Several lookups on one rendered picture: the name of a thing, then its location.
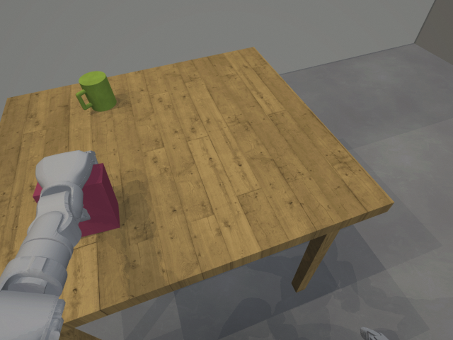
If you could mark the robot left forearm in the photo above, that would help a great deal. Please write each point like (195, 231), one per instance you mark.
(40, 265)

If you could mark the table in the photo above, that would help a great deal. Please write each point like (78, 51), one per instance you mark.
(215, 163)

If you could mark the sponge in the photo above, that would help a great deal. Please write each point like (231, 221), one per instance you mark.
(99, 200)

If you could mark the robot left upper arm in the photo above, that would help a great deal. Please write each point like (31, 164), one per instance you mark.
(30, 316)

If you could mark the left robot hand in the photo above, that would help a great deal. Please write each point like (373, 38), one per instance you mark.
(74, 167)

